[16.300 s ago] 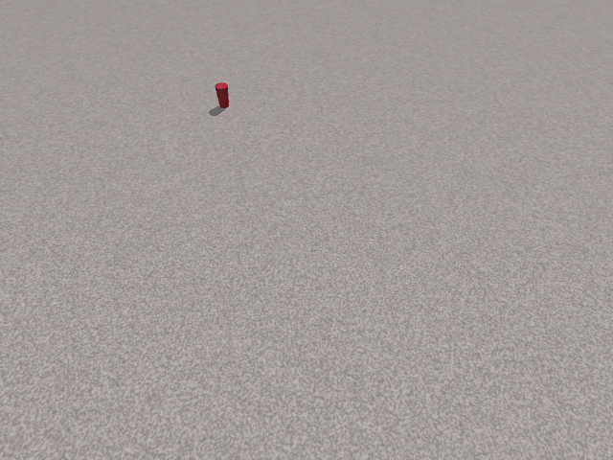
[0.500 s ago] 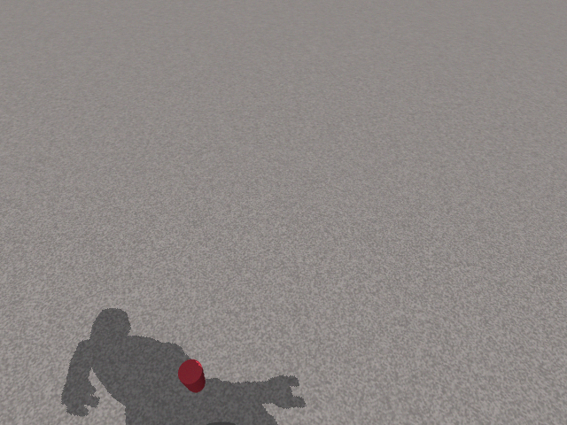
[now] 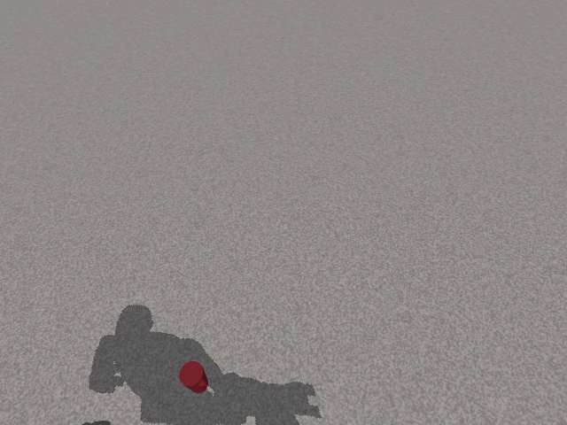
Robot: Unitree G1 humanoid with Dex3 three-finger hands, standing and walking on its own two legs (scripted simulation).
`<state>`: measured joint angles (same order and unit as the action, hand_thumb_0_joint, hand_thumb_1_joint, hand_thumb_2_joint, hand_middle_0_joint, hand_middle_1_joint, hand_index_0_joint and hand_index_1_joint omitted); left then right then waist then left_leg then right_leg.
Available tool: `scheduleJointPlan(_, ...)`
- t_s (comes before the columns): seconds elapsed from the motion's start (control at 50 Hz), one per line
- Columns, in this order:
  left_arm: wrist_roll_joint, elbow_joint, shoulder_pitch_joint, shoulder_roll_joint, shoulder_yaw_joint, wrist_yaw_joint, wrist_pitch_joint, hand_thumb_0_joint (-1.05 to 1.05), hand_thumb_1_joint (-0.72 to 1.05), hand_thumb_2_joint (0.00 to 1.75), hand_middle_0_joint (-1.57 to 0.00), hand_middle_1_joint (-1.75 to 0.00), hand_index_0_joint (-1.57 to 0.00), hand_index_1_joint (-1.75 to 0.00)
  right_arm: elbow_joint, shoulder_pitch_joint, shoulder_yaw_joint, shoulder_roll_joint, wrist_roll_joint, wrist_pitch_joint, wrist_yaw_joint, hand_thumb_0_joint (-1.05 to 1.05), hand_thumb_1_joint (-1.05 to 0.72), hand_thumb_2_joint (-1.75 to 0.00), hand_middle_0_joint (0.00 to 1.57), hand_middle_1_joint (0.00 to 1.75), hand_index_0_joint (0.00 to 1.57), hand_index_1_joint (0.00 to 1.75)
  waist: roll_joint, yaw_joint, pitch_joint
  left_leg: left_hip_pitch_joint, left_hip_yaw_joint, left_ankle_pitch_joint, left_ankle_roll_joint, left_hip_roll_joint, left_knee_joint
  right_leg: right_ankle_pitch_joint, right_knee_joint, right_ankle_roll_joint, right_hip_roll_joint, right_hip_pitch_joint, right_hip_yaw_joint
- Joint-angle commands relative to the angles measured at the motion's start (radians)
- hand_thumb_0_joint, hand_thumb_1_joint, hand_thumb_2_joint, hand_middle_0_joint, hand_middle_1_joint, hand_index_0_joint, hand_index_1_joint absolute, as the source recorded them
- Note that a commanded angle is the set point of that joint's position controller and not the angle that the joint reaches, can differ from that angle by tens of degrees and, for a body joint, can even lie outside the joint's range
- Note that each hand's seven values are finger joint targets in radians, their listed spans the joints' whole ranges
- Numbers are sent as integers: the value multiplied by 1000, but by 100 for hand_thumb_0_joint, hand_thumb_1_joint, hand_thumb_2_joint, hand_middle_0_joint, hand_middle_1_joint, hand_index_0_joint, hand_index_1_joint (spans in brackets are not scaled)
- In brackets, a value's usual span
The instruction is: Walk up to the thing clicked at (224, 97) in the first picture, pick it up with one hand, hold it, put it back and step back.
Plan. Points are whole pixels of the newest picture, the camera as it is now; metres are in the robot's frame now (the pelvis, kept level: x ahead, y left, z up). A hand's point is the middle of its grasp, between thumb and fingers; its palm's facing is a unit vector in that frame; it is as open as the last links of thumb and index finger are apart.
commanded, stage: walk up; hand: left
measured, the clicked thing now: (195, 379) +0.37 +0.31 -0.70
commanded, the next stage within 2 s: stand in 0.28 s
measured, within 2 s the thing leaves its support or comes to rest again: neither
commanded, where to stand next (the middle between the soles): +0.00 +0.03 m, yaw -1 degrees
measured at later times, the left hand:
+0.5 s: hand out of the picture +0.12 +0.27 -0.13, palm faces +0.00 -0.94 -0.34, open 7.4 cm
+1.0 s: hand out of the picture +0.07 +0.27 -0.14, palm faces -0.02 -0.94 -0.35, open 7.4 cm
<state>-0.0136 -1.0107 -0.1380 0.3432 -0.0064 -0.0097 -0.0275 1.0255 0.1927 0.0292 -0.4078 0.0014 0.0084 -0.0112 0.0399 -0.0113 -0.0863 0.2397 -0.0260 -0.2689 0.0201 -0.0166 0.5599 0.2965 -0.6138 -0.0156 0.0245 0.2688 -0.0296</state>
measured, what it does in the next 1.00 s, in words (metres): stands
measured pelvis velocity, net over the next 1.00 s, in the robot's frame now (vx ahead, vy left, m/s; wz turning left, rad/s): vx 0.01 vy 0.01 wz -0.01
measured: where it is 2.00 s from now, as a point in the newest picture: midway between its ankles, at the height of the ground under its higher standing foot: outside the picture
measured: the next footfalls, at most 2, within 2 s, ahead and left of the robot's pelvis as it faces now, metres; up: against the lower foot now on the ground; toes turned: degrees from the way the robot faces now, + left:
none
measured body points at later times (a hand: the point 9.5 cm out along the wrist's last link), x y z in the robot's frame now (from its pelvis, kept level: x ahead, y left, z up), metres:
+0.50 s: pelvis +0.01 +0.02 +0.02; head +0.02 +0.02 +0.47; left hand +0.12 +0.32 -0.11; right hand +0.11 -0.28 -0.11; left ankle +0.02 +0.15 -0.73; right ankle +0.02 -0.11 -0.73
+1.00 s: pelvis +0.01 +0.01 +0.02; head +0.02 +0.01 +0.47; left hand +0.07 +0.32 -0.11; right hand +0.09 -0.29 -0.12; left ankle +0.02 +0.15 -0.73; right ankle +0.02 -0.11 -0.73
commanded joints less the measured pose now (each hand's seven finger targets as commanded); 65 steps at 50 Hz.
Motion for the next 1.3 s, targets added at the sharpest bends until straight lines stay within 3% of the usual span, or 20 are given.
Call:
scheduleJointPlan(0.0,15,54,71,263,-63,21,-26,0,90,90,-20,-30,-20,-30,-40,-29,33,-182,-5,-34,9,0,-90,-90,20,30,20,30,-145,13,146,-81,-72,161,-48,-57,-78,-134,226,-38,146,-37,170)
scheduleJointPlan(0.02,15,45,94,263,-63,23,-25,0,90,90,-20,-30,-20,-30,-33,-39,29,-172,-4,-31,5,0,-90,-90,20,30,20,30,-137,12,130,-65,-60,159,-46,-52,-87,-91,250,-31,140,-55,165)
scheduleJointPlan(0.18,22,-3,126,232,-53,24,-24,0,90,90,-20,-30,-20,-30,16,-72,13,-170,-3,-34,8,0,-90,-90,20,30,20,30,-42,21,146,-80,-76,299,-48,-85,-163,-238,231,-23,118,-141,111)
scheduleJointPlan(0.28,19,-41,125,204,-42,15,-10,0,90,90,-20,-30,-20,-30,23,-121,11,-168,-13,-49,15,0,-90,-90,20,30,20,30,-42,21,140,-99,-97,318,-40,-115,-224,-271,245,0,91,-185,93)
scheduleJointPlan(0.42,15,-68,139,210,-43,9,-6,0,90,90,-20,-30,-20,-30,36,-174,15,-168,-11,-52,18,0,-90,-90,20,30,20,30,-4,22,120,-101,-94,244,-33,-120,-278,-227,290,4,95,-195,96)
scheduleJointPlan(0.5,9,-76,140,224,-44,9,-9,0,90,90,-20,-30,-20,-30,40,-174,18,-156,-9,-51,17,0,-90,-90,20,30,20,30,-28,9,135,-157,-78,272,-30,-115,-271,-262,311,3,101,-170,101)
scheduleJointPlan(0.56,8,-83,135,215,-40,9,-7,0,90,90,-20,-30,-20,-30,48,-179,19,-163,-10,-46,16,0,-90,-90,20,30,20,30,-14,7,99,-108,-85,147,-32,-111,-305,-180,334,10,95,-167,102)
scheduleJointPlan(0.64,6,-92,108,218,-39,8,-5,0,90,90,-20,-30,-20,-30,47,-192,20,-161,-12,-44,13,0,-90,-90,20,30,20,30,-8,16,85,-102,-91,70,-31,-109,-324,-134,339,9,93,-142,101)
scheduleJointPlan(0.76,5,-91,98,223,-36,10,-10,0,90,90,-20,-30,-20,-30,51,-185,19,-153,-12,-40,9,0,-90,-90,20,30,20,30,-39,12,99,-123,-82,102,-36,-101,-295,-107,357,7,104,-131,114)
scheduleJointPlan(0.82,5,-89,80,219,-33,10,-11,0,90,90,-20,-30,-20,-30,49,-187,19,-151,-11,-43,10,0,-90,-90,20,30,20,30,-41,13,125,-154,-78,163,-36,-103,-283,-171,343,3,107,-133,110)
scheduleJointPlan(0.88,6,-89,78,223,-32,12,-9,0,90,90,-20,-30,-20,-30,58,-173,17,-150,-11,-37,9,0,-90,-90,20,30,20,30,-50,13,96,-134,-79,134,-35,-99,-282,-115,361,4,105,-116,115)
scheduleJointPlan(1.08,9,-82,72,224,-35,12,-5,0,90,90,-20,-30,-20,-30,67,-145,8,-151,-11,-36,11,0,-90,-90,20,30,20,30,-39,17,85,-98,-80,125,-31,-99,-296,-128,347,3,104,-142,110)
scheduleJointPlan(1.28,9,-72,81,226,-36,14,-9,0,90,90,-20,-30,-20,-30,63,-145,5,-153,-9,-40,14,0,-90,-90,20,30,20,30,-39,17,123,-132,-75,231,-26,-108,-277,-253,338,3,110,-177,102)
